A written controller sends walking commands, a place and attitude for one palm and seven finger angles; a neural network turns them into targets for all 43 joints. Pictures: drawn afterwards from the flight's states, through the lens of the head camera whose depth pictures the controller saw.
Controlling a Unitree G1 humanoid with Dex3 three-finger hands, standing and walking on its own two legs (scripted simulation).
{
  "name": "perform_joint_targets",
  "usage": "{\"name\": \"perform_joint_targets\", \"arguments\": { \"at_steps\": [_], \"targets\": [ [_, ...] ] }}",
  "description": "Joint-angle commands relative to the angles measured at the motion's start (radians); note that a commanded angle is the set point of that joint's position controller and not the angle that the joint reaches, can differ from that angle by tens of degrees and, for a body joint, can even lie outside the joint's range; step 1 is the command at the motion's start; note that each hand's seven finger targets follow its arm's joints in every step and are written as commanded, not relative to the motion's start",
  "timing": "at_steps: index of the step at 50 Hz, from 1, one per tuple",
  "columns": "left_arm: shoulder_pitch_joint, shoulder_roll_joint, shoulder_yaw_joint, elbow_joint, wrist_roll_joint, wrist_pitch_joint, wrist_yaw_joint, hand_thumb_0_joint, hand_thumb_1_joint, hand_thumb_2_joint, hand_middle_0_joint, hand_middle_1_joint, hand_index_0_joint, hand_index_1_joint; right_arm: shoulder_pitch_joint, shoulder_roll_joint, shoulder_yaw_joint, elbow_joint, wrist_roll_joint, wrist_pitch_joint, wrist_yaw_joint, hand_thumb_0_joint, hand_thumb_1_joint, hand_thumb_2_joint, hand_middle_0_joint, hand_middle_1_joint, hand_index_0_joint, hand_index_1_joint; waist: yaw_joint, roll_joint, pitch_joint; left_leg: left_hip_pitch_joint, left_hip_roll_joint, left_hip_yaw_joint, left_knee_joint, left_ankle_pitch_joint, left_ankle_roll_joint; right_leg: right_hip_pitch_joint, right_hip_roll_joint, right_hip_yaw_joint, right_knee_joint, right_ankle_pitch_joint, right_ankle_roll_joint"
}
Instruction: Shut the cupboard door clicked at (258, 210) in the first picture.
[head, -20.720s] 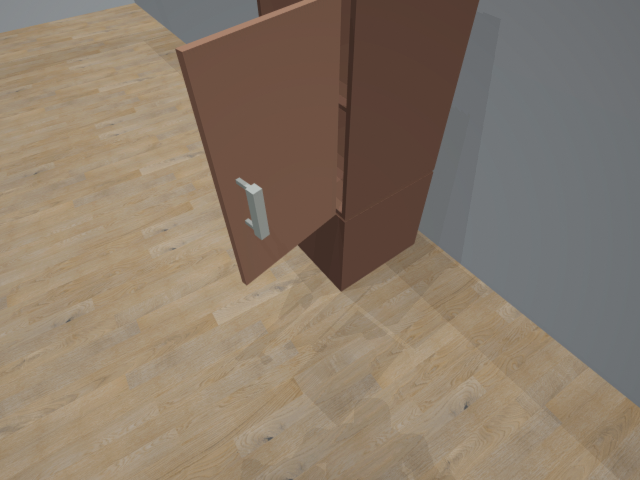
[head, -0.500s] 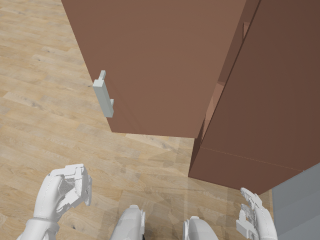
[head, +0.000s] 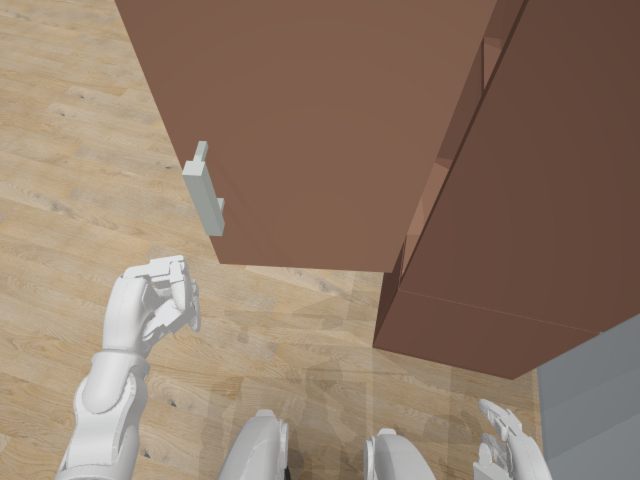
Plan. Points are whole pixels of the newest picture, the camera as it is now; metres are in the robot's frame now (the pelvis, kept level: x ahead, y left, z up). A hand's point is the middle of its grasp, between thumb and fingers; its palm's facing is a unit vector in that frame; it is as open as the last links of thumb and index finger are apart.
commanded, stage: bring the fist close to the handle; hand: left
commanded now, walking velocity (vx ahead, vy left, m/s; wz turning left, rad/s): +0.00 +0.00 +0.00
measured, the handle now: (209, 190) +0.48 +0.18 +0.04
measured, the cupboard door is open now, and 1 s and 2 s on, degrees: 100 100 82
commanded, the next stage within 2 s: push the door shut along its arc in 0.84 s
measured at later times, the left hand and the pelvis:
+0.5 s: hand (223, 249) +0.38 +0.15 +0.04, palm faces -0.02 -1.00 -0.01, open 3.1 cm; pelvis +0.00 -0.01 +0.00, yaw +0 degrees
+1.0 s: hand (220, 251) +0.38 +0.15 +0.04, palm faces -0.04 -1.00 -0.03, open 3.1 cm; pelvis +0.00 -0.01 +0.00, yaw -1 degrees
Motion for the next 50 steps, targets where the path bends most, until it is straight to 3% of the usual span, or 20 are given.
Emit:
{"name": "perform_joint_targets", "arguments": {
  "at_steps": [1,2,3,4,5,9,10,13,15,17,19,22,24,30,32,36,39,42,47,50],
  "targets": [
    [-0.26,0.081,-0.002,-0.167,0.002,-0.057,-0.02,0.0,0.9,0.9,-1.3,-1.5,-1.3,-1.5,0.0,-0.15,-0.071,-0.126,0.009,-0.045,-0.02,0.0,-0.9,-0.9,0.2,0.3,0.2,0.3,-0.025,0.012,-0.313,0.322,-0.011,-0.066,-0.198,0.182,0.001,0.093,0.017,0.046,-0.19,0.225,-0.015],
    [-0.272,0.111,0.033,-0.17,-0.002,-0.064,-0.013,0.0,0.9,0.9,-1.3,-1.5,-1.3,-1.5,0.002,-0.152,-0.072,-0.122,0.009,-0.044,-0.021,0.0,-0.9,-0.9,0.2,0.3,0.2,0.3,-0.012,0.022,-0.333,0.337,-0.009,-0.07,-0.201,0.198,-0.004,0.098,0.018,0.045,-0.185,0.234,-0.018],
    [-0.31,0.099,0.023,-0.174,-0.004,-0.072,-0.007,0.0,0.9,0.9,-1.3,-1.5,-1.3,-1.5,0.0,-0.148,-0.069,-0.117,0.008,-0.042,-0.022,0.0,-0.9,-0.9,0.2,0.3,0.2,0.3,-0.019,0.027,-0.344,0.351,-0.01,-0.069,-0.2,0.211,-0.004,0.097,0.018,0.042,-0.183,0.246,-0.016],
    [-0.35,0.147,0.073,-0.18,-0.006,-0.084,0.009,0.0,0.9,0.9,-1.3,-1.5,-1.3,-1.5,0.005,-0.152,-0.07,-0.105,0.004,-0.042,-0.024,0.0,-0.9,-0.9,0.2,0.3,0.2,0.3,-0.01,0.032,-0.366,0.357,-0.007,-0.075,-0.195,0.227,-0.006,0.099,0.021,0.043,-0.173,0.255,-0.019],
    [-0.378,0.126,0.058,-0.171,-0.001,-0.095,0.02,0.0,0.9,0.9,-1.3,-1.5,-1.3,-1.5,-0.002,-0.145,-0.068,-0.101,0.003,-0.041,-0.023,0.0,-0.9,-0.9,0.2,0.3,0.2,0.3,-0.015,0.043,-0.374,0.372,-0.008,-0.071,-0.193,0.245,-0.007,0.093,0.018,0.044,-0.17,0.271,-0.017],
    [-0.37,0.151,0.103,-0.047,0.019,-0.111,0.06,0.0,0.9,0.9,-1.3,-1.5,-1.3,-1.5,0.013,-0.145,-0.068,-0.075,-0.005,-0.027,-0.013,0.0,-0.9,-0.9,0.2,0.3,0.2,0.3,-0.001,0.023,-0.363,0.346,-0.009,-0.063,-0.195,0.253,-0.01,0.104,0.022,0.044,-0.165,0.281,-0.017],
    [-0.402,0.119,0.068,-0.023,0.027,-0.109,0.059,0.0,0.9,0.9,-1.3,-1.5,-1.3,-1.5,0.008,-0.139,-0.065,-0.072,-0.004,-0.022,-0.008,0.0,-0.9,-0.9,0.2,0.3,0.2,0.3,-0.013,0.027,-0.348,0.334,-0.012,-0.053,-0.192,0.246,-0.007,0.102,0.017,0.05,-0.171,0.287,-0.013],
    [-0.428,0.117,0.063,0.112,0.038,-0.077,0.043,0.0,0.9,0.9,-1.3,-1.5,-1.3,-1.5,0.026,-0.146,-0.068,-0.064,0.001,-0.001,-0.005,0.0,-0.9,-0.9,0.2,0.3,0.2,0.3,-0.028,-0.027,-0.294,0.275,-0.013,-0.042,-0.196,0.198,-0.003,0.119,0.018,0.061,-0.198,0.264,-0.008],
    [-0.474,0.126,0.066,0.133,0.039,-0.07,0.024,0.0,0.9,0.9,-1.3,-1.5,-1.3,-1.5,0.034,-0.151,-0.07,-0.066,0.004,0.007,-0.007,0.0,-0.9,-0.9,0.2,0.3,0.2,0.3,-0.028,-0.025,-0.319,0.284,-0.012,-0.036,-0.193,0.22,-0.001,0.134,0.015,0.066,-0.198,0.294,-0.008],
    [-0.548,0.094,0.038,0.105,0.022,-0.079,0.011,0.0,0.9,0.9,-1.3,-1.5,-1.3,-1.5,0.038,-0.148,-0.072,-0.064,0.006,0.007,-0.007,0.0,-0.9,-0.9,0.2,0.3,0.2,0.3,-0.036,-0.008,-0.356,0.32,-0.013,-0.039,-0.19,0.246,-0.002,0.143,0.013,0.065,-0.199,0.321,-0.007],
    [-0.6,0.138,0.086,0.119,0.008,-0.1,0.014,0.0,0.9,0.9,-1.3,-1.5,-1.3,-1.5,0.044,-0.152,-0.074,-0.052,0.004,0.006,-0.012,0.0,-0.9,-0.9,0.2,0.3,0.2,0.3,-0.037,-0.015,-0.369,0.322,-0.011,-0.04,-0.178,0.26,-0.001,0.142,0.016,0.07,-0.197,0.334,-0.008],
    [-0.702,0.153,0.1,0.158,0.015,-0.149,0.025,0.0,0.9,0.9,-1.3,-1.5,-1.3,-1.5,0.042,-0.144,-0.072,-0.028,0.001,0.004,-0.014,0.0,-0.9,-0.9,0.2,0.3,0.2,0.3,-0.045,-0.019,-0.368,0.292,-0.014,-0.034,-0.158,0.25,0.0,0.139,0.012,0.084,-0.186,0.336,-0.004],
    [-0.657,0.186,0.14,0.197,0.026,-0.164,0.034,0.0,0.9,0.9,-1.3,-1.5,-1.3,-1.5,0.054,-0.147,-0.074,-0.025,-0.005,0.006,-0.01,0.0,-0.9,-0.9,0.2,0.3,0.2,0.3,-0.023,-0.017,-0.39,0.28,-0.016,-0.03,-0.155,0.265,0.001,0.159,0.015,0.089,-0.176,0.351,-0.006],
    [-0.551,0.173,0.126,0.219,0.035,-0.138,0.01,0.0,0.9,0.9,-1.3,-1.5,-1.3,-1.5,0.057,-0.144,-0.078,-0.048,0.002,0.036,0.009,0.0,-0.9,-0.9,0.2,0.3,0.2,0.3,0.0,0.009,-0.424,0.305,-0.018,-0.011,-0.182,0.305,0.0,0.21,0.011,0.094,-0.189,0.411,-0.002],
    [-0.553,0.174,0.131,0.224,0.02,-0.126,0.002,0.0,0.9,0.9,-1.3,-1.5,-1.3,-1.5,0.055,-0.143,-0.079,-0.052,0.008,0.046,0.005,0.0,-0.9,-0.9,0.2,0.3,0.2,0.3,-0.015,-0.053,-0.386,0.262,-0.018,-0.002,-0.183,0.277,0.006,0.236,0.008,0.11,-0.214,0.404,0.006],
    [-0.651,0.182,0.147,0.219,0.002,-0.159,-0.002,0.0,0.9,0.9,-1.3,-1.5,-1.3,-1.5,0.049,-0.138,-0.076,-0.041,0.008,0.042,-0.01,0.0,-0.9,-0.9,0.2,0.3,0.2,0.3,-0.038,-0.089,-0.34,0.206,-0.02,0.0,-0.166,0.226,0.012,0.236,0.001,0.135,-0.228,0.355,0.013],
    [-0.687,0.204,0.156,0.206,0.01,-0.204,-0.004,0.0,0.9,0.9,-1.3,-1.5,-1.3,-1.5,0.051,-0.143,-0.079,-0.027,0.002,0.032,-0.017,0.0,-0.9,-0.9,0.2,0.3,0.2,0.3,-0.034,-0.038,-0.367,0.233,-0.018,-0.005,-0.152,0.227,0.01,0.201,0.006,0.129,-0.206,0.343,0.006],
    [-0.706,0.168,0.109,0.224,0.021,-0.223,-0.02,0.0,0.9,0.9,-1.3,-1.5,-1.3,-1.5,0.047,-0.144,-0.08,-0.008,0.001,0.025,-0.013,0.0,-0.9,-0.9,0.2,0.3,0.2,0.3,-0.043,0.003,-0.381,0.285,-0.015,-0.018,-0.156,0.225,0.005,0.144,0.008,0.11,-0.197,0.323,0.001],
    [-0.655,0.138,0.083,0.254,0.011,-0.167,-0.037,0.0,0.9,0.9,-1.3,-1.5,-1.3,-1.5,0.048,-0.152,-0.08,-0.023,0.008,0.031,-0.008,0.0,-0.9,-0.9,0.2,0.3,0.2,0.3,-0.031,0.017,-0.393,0.329,-0.014,-0.029,-0.183,0.244,0.001,0.133,0.011,0.086,-0.201,0.328,-0.003],
    [-0.736,0.19,0.118,0.292,0.018,-0.143,-0.03,0.0,0.9,0.9,-1.3,-1.5,-1.3,-1.5,0.05,-0.156,-0.075,-0.018,0.011,0.041,-0.015,0.0,-0.9,-0.9,0.2,0.3,0.2,0.3,-0.048,-0.026,-0.348,0.283,-0.013,-0.032,-0.181,0.203,0.005,0.122,0.011,0.088,-0.209,0.288,0.0]
  ]
}}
